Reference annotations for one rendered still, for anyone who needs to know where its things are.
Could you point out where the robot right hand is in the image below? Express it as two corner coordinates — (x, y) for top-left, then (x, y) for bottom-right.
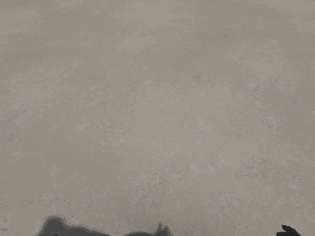
(276, 225), (301, 236)

